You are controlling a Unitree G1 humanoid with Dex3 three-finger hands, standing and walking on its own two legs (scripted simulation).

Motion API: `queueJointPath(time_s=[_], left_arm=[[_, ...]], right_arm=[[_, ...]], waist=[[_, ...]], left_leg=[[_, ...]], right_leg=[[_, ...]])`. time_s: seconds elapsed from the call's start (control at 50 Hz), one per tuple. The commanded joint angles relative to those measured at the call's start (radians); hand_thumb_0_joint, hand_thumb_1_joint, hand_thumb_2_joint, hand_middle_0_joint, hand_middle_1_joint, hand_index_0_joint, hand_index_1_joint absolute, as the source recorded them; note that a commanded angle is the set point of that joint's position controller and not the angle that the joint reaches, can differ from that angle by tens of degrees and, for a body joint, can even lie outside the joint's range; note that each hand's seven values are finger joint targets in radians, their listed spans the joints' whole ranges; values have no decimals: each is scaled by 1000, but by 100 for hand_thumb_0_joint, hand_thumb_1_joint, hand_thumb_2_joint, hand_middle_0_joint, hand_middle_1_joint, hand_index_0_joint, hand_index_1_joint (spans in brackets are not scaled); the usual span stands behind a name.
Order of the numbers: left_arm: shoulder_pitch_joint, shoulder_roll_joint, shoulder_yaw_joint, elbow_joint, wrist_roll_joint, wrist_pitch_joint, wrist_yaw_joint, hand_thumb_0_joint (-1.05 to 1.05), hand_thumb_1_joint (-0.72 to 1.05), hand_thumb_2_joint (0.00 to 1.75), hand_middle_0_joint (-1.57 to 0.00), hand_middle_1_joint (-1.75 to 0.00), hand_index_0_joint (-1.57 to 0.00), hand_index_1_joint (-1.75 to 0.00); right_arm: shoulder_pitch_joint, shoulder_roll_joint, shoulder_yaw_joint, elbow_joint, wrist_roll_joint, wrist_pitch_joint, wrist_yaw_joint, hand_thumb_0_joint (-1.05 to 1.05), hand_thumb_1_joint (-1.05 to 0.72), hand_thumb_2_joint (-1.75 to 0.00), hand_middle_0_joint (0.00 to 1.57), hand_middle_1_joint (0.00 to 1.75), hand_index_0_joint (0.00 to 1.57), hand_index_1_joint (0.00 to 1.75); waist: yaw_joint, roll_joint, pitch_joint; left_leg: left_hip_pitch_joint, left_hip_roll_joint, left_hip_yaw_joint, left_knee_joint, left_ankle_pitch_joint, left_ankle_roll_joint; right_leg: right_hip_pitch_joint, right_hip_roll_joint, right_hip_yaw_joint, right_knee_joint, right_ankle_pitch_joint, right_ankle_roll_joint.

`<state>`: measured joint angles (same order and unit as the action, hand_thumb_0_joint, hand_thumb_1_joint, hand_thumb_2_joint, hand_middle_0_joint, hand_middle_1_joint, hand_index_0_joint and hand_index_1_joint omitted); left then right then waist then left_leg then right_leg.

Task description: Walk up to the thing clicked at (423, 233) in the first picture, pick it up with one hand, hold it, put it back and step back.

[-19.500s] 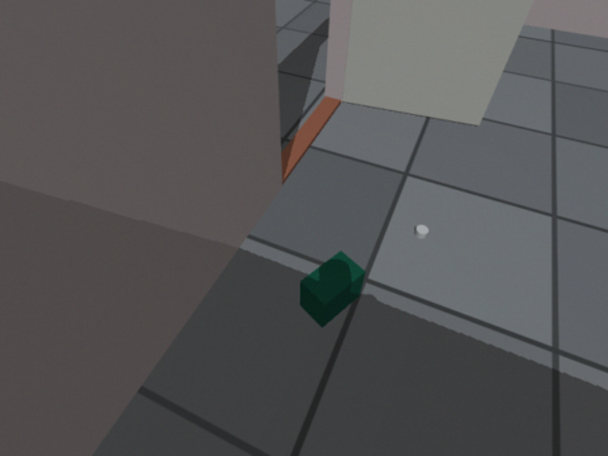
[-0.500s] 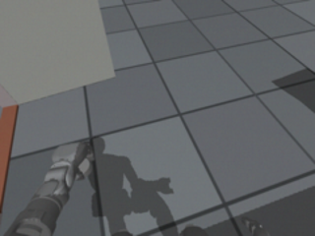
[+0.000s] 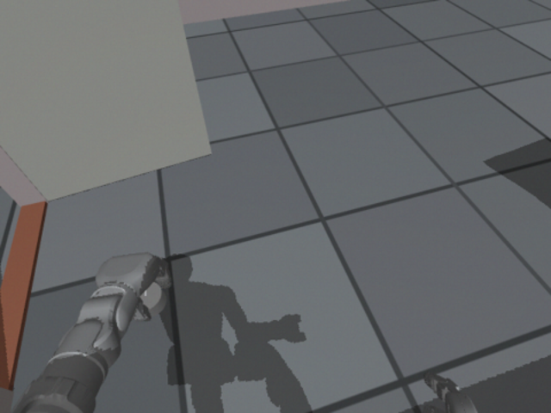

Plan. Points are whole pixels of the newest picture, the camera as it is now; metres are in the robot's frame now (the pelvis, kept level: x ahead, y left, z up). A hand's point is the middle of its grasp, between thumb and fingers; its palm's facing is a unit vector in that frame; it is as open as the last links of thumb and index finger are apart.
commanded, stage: hold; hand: left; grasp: from above
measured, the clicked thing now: (148, 299) +0.33 +0.22 -0.09
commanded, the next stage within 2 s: crouch in 1.32 s
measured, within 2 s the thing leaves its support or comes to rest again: neither
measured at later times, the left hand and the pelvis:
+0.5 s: hand (139, 304) +0.29 +0.21 -0.02, palm faces -0.44 -0.05 -0.89, open 7.3 cm; pelvis -0.01 -0.01 +0.01, yaw +0 degrees
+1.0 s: hand (134, 310) +0.28 +0.21 -0.02, palm faces -0.45 -0.06 -0.89, open 7.3 cm; pelvis -0.01 -0.01 +0.01, yaw +0 degrees
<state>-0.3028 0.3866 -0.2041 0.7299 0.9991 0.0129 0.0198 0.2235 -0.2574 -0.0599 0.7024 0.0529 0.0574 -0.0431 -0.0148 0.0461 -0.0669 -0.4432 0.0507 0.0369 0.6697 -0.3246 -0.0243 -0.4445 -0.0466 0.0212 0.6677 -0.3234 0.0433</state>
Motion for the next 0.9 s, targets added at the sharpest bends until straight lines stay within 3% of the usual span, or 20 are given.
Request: queueJointPath(time_s=[0.0, 0.12, 0.26, 0.54, 0.64, 0.68, 0.74, 0.78, 0.88], left_arm=[[-301, 202, 94, -178, 4, 2, 28, 0, 69, 32, -92, -61, -104, -49], [-290, 215, 105, -220, 0, 2, 12, 0, 70, 30, -93, -60, -105, -48], [-297, 204, 101, -246, 2, 4, 0, 0, 73, 34, -96, -62, -107, -51], [-275, 219, 105, -303, -12, -2, -31, 0, 73, 32, -97, -60, -108, -49], [-276, 234, 124, -312, -9, -4, -28, 0, 72, 31, -96, -60, -107, -49], [-273, 215, 108, -317, -12, -3, -32, 0, 71, 30, -95, -61, -106, -49], [-257, 229, 122, -311, -15, -3, -38, 0, 72, 32, -96, -62, -107, -50], [-240, 204, 100, -311, -21, -6, -44, 0, 73, 31, -95, -63, -108, -51], [-242, 222, 111, -335, -16, -12, -50, 0, 72, 29, -95, -62, -107, -50]], right_arm=[[-38, -132, -40, -127, -1, -24, -6, 0, -91, -90, 20, 30, 20, 30], [-57, -133, -36, -142, 3, -17, -7, 0, -91, -90, 20, 30, 20, 30], [-60, -129, -34, -145, 4, -9, -12, 0, -91, -90, 20, 30, 20, 30], [-121, -122, -18, -177, 11, -11, -20, 0, -91, -91, 20, 30, 20, 30], [-123, -124, -19, -178, 12, -10, -23, 0, -91, -91, 20, 30, 20, 30], [-126, -117, -15, -175, 12, -12, -24, 0, -91, -91, 20, 30, 20, 30], [-130, -119, -15, -174, 13, -16, -25, 0, -91, -91, 20, 30, 20, 30], [-139, -117, -13, -182, 14, -17, -25, 0, -91, -91, 20, 30, 20, 30], [-132, -116, -15, -178, 15, -18, -27, 0, -91, -91, 20, 30, 20, 30]], waist=[[2, -29, -241], [15, -28, -237], [7, -61, -254], [26, -54, -179], [27, -35, -187], [25, -49, -186], [28, -44, -181], [31, -49, -162], [30, -49, -180]], left_leg=[[158, -58, 5, -90, 292, 25], [177, -63, 12, -115, 256, 27], [208, -65, 17, -118, 295, 36], [225, -63, 22, -191, 175, 36], [240, -61, 22, -199, 193, 32], [249, -62, 24, -202, 196, 36], [252, -63, 26, -206, 198, 35], [247, -60, 22, -218, 180, 33], [266, -62, 24, -216, 217, 34]], right_leg=[[104, 75, -29, -97, 263, -39], [123, 69, -23, -122, 231, -36], [142, 65, -18, -133, 283, -28], [145, 63, -19, -199, 141, -35], [156, 67, -20, -200, 155, -37], [163, 64, -18, -208, 163, -34], [166, 63, -16, -215, 163, -34], [164, 67, -22, -219, 140, -38], [178, 64, -20, -220, 179, -36]])
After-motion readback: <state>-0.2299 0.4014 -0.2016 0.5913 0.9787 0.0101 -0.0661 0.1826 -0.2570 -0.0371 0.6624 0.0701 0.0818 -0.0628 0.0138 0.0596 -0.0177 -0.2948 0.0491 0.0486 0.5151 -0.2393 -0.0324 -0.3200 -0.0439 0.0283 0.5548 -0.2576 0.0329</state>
